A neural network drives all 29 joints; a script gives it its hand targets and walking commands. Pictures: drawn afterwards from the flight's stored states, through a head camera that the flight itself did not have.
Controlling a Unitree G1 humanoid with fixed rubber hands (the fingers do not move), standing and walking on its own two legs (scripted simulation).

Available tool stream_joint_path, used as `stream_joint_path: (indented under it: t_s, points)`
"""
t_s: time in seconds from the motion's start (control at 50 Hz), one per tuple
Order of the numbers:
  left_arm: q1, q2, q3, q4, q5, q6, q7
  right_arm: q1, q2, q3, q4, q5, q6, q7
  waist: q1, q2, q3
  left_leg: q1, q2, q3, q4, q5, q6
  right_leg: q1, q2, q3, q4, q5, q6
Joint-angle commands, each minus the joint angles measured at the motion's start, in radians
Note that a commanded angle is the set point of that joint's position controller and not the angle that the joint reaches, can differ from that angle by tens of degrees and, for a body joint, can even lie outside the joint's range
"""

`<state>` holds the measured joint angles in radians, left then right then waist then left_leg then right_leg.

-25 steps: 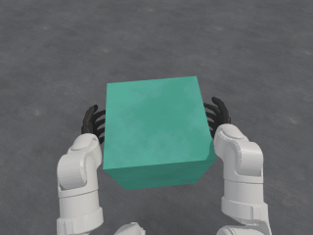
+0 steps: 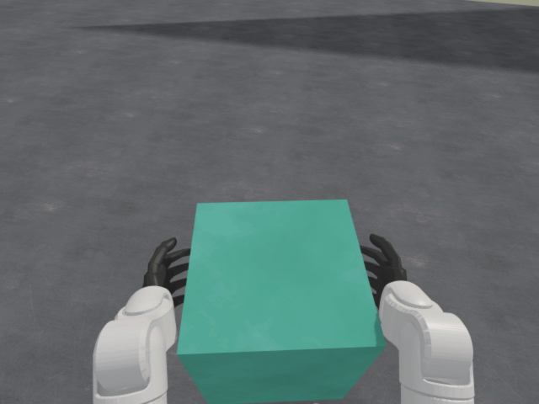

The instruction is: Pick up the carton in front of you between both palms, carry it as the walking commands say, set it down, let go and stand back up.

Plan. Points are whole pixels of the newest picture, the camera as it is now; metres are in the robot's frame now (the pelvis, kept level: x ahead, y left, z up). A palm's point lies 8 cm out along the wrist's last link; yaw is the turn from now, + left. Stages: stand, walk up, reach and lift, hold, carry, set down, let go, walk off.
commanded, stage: carry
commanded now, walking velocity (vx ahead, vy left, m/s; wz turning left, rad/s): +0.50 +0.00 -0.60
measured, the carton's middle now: (274, 307) +0.26 -0.01 +0.02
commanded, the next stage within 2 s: none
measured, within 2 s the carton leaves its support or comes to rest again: neither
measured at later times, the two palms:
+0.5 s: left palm (227, 130) +0.58 +0.06 +0.12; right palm (385, 155) +0.50 -0.23 +0.11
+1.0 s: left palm (293, 71) +0.87 -0.11 +0.11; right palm (411, 95) +0.74 -0.38 +0.11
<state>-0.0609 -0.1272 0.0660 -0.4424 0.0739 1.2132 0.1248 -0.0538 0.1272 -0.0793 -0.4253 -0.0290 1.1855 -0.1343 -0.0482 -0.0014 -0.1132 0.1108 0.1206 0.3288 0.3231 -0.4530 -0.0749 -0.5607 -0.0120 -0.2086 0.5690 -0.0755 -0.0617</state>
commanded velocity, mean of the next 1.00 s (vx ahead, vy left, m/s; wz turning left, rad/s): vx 0.50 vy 0.00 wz -0.22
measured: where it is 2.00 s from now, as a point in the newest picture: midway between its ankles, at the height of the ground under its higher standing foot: (304, 207)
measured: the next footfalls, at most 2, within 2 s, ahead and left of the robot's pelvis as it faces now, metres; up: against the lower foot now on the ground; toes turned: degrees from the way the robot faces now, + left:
right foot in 0.04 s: +0.20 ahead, -0.08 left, +0.00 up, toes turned -10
left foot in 0.54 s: +0.54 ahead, +0.05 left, +0.00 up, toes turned -11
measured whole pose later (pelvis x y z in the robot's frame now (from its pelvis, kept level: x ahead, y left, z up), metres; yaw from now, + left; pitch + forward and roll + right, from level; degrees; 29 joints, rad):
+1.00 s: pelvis +0.59 -0.14 +0.00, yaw -24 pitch +4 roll +0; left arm -0.02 -0.13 0.04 -0.53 0.08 1.23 0.12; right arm -0.03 0.13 -0.06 -0.52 -0.05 1.22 -0.12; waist -0.05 0.00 -0.13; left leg 0.00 0.14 0.22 0.42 -0.43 -0.08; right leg -0.44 -0.07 -0.21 0.45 -0.09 -0.02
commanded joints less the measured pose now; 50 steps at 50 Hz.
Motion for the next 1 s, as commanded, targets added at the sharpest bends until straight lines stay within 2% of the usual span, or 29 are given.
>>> stream_joint_path:
  t_s: [0.0, 0.02, 0.04, 0.06, 0.08, 0.12, 0.14, 0.18, 0.26, 0.32, 0.42, 0.46, 0.48, 0.5, 0.52, 0.54, 0.56, 0.58, 0.6, 0.62, 0.64, 0.66, 0.68, 0.76, 0.84, 0.92, 0.94, 0.96, 0.98]
  points:
    - [-0.412, -0.875, -0.668, -0.111, -0.302, -0.022, -0.158, -0.432, 0.853, 0.695, -0.138, 0.341, 0.003, 0.209, 0.073, 0.23, -0.217, -0.099, 0.131, 0.044, 0.376, 1.186, 0.033, 0.43, 0.127, -0.086, -0.084, 0.045, -0.047]
    - [-0.4, -0.872, -0.672, -0.122, -0.31, -0.018, -0.16, -0.447, 0.831, 0.693, -0.15, 0.333, 0.003, 0.208, 0.103, 0.146, -0.267, -0.26, 0.099, 0.004, 0.613, 0.921, 0.01, 0.634, 0.09, 0.003, -0.106, 0.007, -0.061]
    - [-0.412, -0.842, -0.675, -0.113, -0.308, -0.016, -0.165, -0.41, 0.837, 0.7, -0.156, 0.32, 0.011, 0.205, 0.072, -0.124, -0.322, -0.636, -0.018, -0.07, 0.937, 0.248, -0.05, 0.892, -0.263, 0.568, -0.129, 0.048, -0.233]
    - [-0.374, -0.848, -0.679, -0.09, -0.321, -0.014, -0.172, -0.383, 0.81, 0.683, -0.141, 0.306, 0.013, 0.204, 0.074, -0.152, -0.358, -0.766, -0.101, -0.241, 1.122, -0.066, -0.048, 0.904, -0.332, 0.848, -0.259, 0.095, -0.313]
    - [-0.383, -0.861, -0.689, -0.109, -0.337, -0.015, -0.182, -0.366, 0.837, 0.687, -0.117, 0.293, 0.009, 0.204, 0.074, -0.098, -0.299, -0.825, -0.047, -0.328, 1.154, -0.042, -0.015, 0.846, -0.321, 0.749, -0.27, 0.193, -0.289]
    - [-0.41, -0.915, -0.72, -0.116, -0.363, -0.027, -0.198, -0.361, 0.893, 0.689, -0.107, 0.275, -0.005, 0.206, 0.062, 0.016, -0.24, -0.784, 0.028, -0.362, 1.006, 0.043, 0.023, 0.649, -0.26, 0.554, -0.248, 0.263, -0.208]
    - [-0.418, -0.93, -0.728, -0.115, -0.369, -0.033, -0.204, -0.352, 0.916, 0.691, -0.096, 0.267, -0.013, 0.206, 0.054, 0.014, -0.237, -0.72, 0.049, -0.366, 0.907, 0.076, 0.026, 0.554, -0.225, 0.478, -0.267, 0.195, -0.17]
    - [-0.413, -0.924, -0.729, -0.105, -0.373, -0.043, -0.216, -0.342, 0.925, 0.698, -0.085, 0.249, -0.029, 0.2, 0.054, -0.042, -0.233, -0.658, 0.031, -0.315, 0.782, 0.107, 0.017, 0.458, -0.184, 0.395, -0.313, 0.1, -0.16]
    - [-0.373, -0.876, -0.708, -0.09, -0.364, -0.052, -0.222, -0.348, 0.903, 0.719, -0.102, 0.243, -0.042, 0.184, 0.059, -0.098, -0.163, -0.733, 0.023, -0.277, 0.532, 0.21, -0.029, 0.47, -0.169, 0.403, -0.394, 0.028, -0.17]
    - [-0.347, -0.84, -0.685, -0.108, -0.351, -0.048, -0.213, -0.361, 0.88, 0.735, -0.139, 0.265, -0.034, 0.176, 0.064, -0.103, -0.135, -0.772, 0.003, -0.258, 0.396, 0.321, -0.044, 0.534, -0.14, 0.385, -0.377, 0.127, -0.143]
    - [-0.31, -0.771, -0.648, -0.119, -0.323, -0.015, -0.191, -0.358, 0.818, 0.725, -0.164, 0.283, 0.007, 0.17, 0.072, -0.121, -0.11, -0.739, -0.044, -0.237, 0.261, 0.384, -0.028, 0.582, -0.132, 0.384, -0.3, 0.34, -0.125]
    - [-0.317, -0.752, -0.646, -0.119, -0.32, -0.001, -0.182, -0.363, 0.792, 0.711, -0.159, 0.284, 0.024, 0.169, 0.074, -0.131, -0.092, -0.672, -0.062, -0.221, 0.184, 0.379, -0.015, 0.579, -0.138, 0.395, -0.265, 0.418, -0.111]
    - [-0.323, -0.746, -0.647, -0.12, -0.321, 0.006, -0.179, -0.358, 0.783, 0.702, -0.152, 0.285, 0.03, 0.168, 0.068, -0.131, -0.103, -0.562, -0.076, -0.209, 0.127, 0.375, -0.005, 0.544, -0.126, 0.382, -0.215, 0.458, -0.088]
    - [-0.333, -0.739, -0.651, -0.123, -0.326, 0.012, -0.178, -0.341, 0.777, 0.69, -0.137, 0.283, 0.034, 0.167, 0.048, -0.108, -0.148, -0.371, -0.107, -0.154, 0.058, 0.384, -0.003, 0.478, -0.096, 0.34, -0.093, 0.458, -0.058]
    - [-0.342, -0.728, -0.656, -0.126, -0.332, 0.018, -0.176, -0.319, 0.77, 0.671, -0.114, 0.273, 0.036, 0.166, 0.03, -0.043, -0.226, -0.112, -0.053, -0.182, 0.072, 0.363, 0.003, 0.326, -0.05, 0.289, 0.091, 0.343, -0.026]
    - [-0.355, -0.722, -0.665, -0.135, -0.338, 0.025, -0.177, -0.295, 0.742, 0.647, -0.099, 0.255, 0.039, 0.163, 0.028, 0.148, -0.321, 0.083, 0.217, -0.539, -0.018, 0.129, 0.053, 0.132, 0.024, 0.23, 0.369, 0.053, 0.012]
    - [-0.383, -0.72, -0.685, -0.147, -0.35, 0.033, -0.181, -0.298, 0.762, 0.632, -0.059, 0.246, 0.03, 0.163, 0.037, 0.412, -0.334, 0.191, 0.418, -0.9, -0.088, 0.175, 0.179, -0.123, 0.103, 0.198, 0.576, -0.373, 0.024]
    - [-0.413, -0.747, -0.707, -0.147, -0.361, 0.029, -0.186, -0.279, 0.799, 0.631, -0.066, 0.249, 0.024, 0.167, 0.035, 0.267, -0.307, 0.11, 0.4, -0.84, -0.074, 0.177, 0.189, -0.123, -0.014, 0.274, 0.672, -0.367, 0.005]
    - [-0.426, -0.789, -0.712, -0.143, -0.367, 0.02, -0.194, -0.303, 0.839, 0.64, -0.079, 0.255, 0.015, 0.173, 0.032, 0.158, -0.261, 0.022, 0.349, -0.718, -0.086, 0.185, 0.179, -0.121, -0.048, 0.258, 0.681, -0.313, -0.001]
    - [-0.437, -0.83, -0.72, -0.137, -0.37, 0.01, -0.201, -0.343, 0.873, 0.652, -0.096, 0.261, 0.006, 0.179, 0.034, 0.069, -0.215, -0.061, 0.33, -0.605, -0.115, 0.144, 0.159, -0.11, -0.089, 0.259, 0.653, -0.254, 0.0]
    - [-0.445, -0.855, -0.722, -0.132, -0.369, 0.002, -0.205, -0.371, 0.898, 0.667, -0.104, 0.271, -0.002, 0.184, 0.036, 0.074, -0.177, -0.126, 0.305, -0.514, -0.15, 0.11, 0.139, -0.093, -0.114, 0.252, 0.586, -0.222, 0.006]
    - [-0.442, -0.869, -0.727, -0.128, -0.364, -0.005, -0.204, -0.384, 0.907, 0.68, -0.111, 0.282, -0.008, 0.188, 0.038, 0.101, -0.155, -0.169, 0.278, -0.429, -0.168, 0.114, 0.126, -0.071, -0.105, 0.217, 0.548, -0.202, 0.013]
    - [-0.423, -0.875, -0.727, -0.123, -0.354, -0.011, -0.201, -0.385, 0.907, 0.689, -0.119, 0.291, -0.011, 0.192, 0.037, 0.124, -0.145, -0.177, 0.27, -0.378, -0.181, 0.119, 0.123, -0.072, -0.102, 0.197, 0.513, -0.183, 0.02]
    - [-0.357, -0.863, -0.702, -0.125, -0.305, -0.023, -0.176, -0.395, 0.862, 0.721, -0.17, 0.331, -0.006, 0.206, 0.031, 0.149, -0.12, -0.151, 0.212, -0.274, -0.214, 0.213, 0.155, -0.072, -0.084, 0.122, 0.271, -0.108, 0.042]
    - [-0.307, -0.822, -0.662, -0.124, -0.264, -0.01, -0.145, -0.39, 0.79, 0.722, -0.18, 0.354, 0.019, 0.214, 0.023, 0.158, -0.066, -0.134, 0.156, -0.2, -0.183, 0.4, 0.154, -0.001, -0.048, 0.031, 0.027, -0.026, 0.061]
    - [-0.31, -0.782, -0.65, -0.132, -0.267, 0.007, -0.137, -0.363, 0.749, 0.702, -0.156, 0.337, 0.038, 0.211, 0.025, 0.208, -0.054, -0.099, 0.154, -0.176, -0.083, 0.56, 0.139, 0.114, -0.037, -0.006, -0.094, -0.031, 0.058]
    - [-0.304, -0.781, -0.648, -0.129, -0.272, 0.009, -0.139, -0.365, 0.747, 0.7, -0.153, 0.332, 0.042, 0.209, 0.04, 0.193, -0.085, -0.129, 0.137, -0.139, 0.019, 0.615, 0.123, 0.236, -0.017, -0.039, -0.141, -0.03, 0.054]
    - [-0.299, -0.782, -0.643, -0.122, -0.278, 0.01, -0.141, -0.356, 0.746, 0.7, -0.149, 0.326, 0.045, 0.207, 0.051, 0.138, -0.147, -0.213, 0.095, -0.097, 0.181, 0.648, 0.096, 0.443, -0.001, -0.048, -0.16, -0.07, 0.045]
    - [-0.279, -0.778, -0.636, -0.114, -0.276, 0.01, -0.143, -0.362, 0.731, 0.695, -0.149, 0.32, 0.048, 0.206, 0.077, 0.024, -0.23, -0.352, 0.053, -0.091, 0.411, 0.449, 0.071, 0.644, -0.128, 0.104, -0.191, -0.188, 0.037]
